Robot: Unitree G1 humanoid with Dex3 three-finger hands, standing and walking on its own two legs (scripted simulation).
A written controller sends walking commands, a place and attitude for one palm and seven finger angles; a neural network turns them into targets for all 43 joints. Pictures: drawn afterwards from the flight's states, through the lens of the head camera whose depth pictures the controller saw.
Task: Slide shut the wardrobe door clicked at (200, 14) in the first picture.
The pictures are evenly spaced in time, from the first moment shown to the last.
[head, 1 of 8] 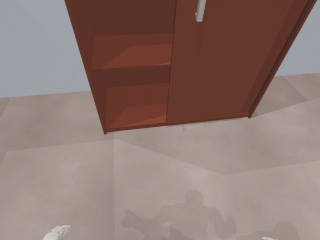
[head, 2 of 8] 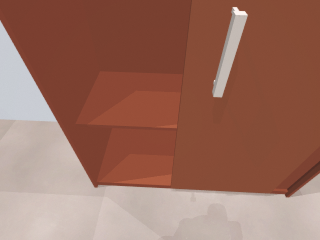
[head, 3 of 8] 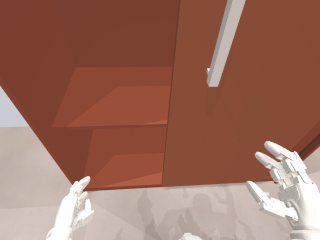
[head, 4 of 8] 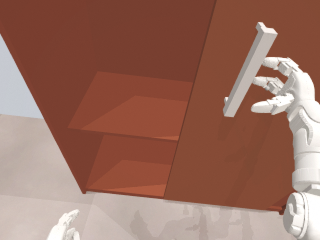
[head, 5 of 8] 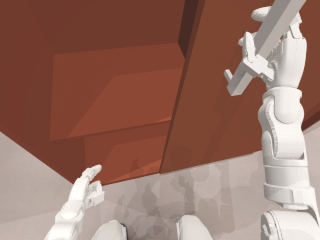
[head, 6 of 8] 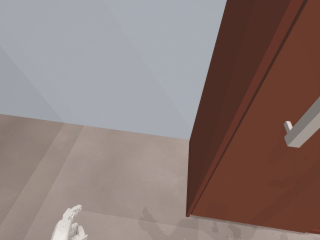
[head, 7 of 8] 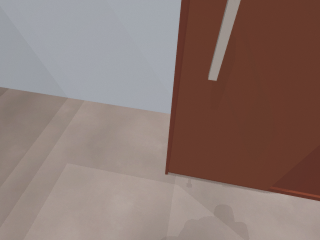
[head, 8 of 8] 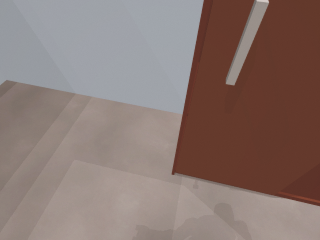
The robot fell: no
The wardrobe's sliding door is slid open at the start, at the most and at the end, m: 0.48 0.48 0.00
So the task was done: yes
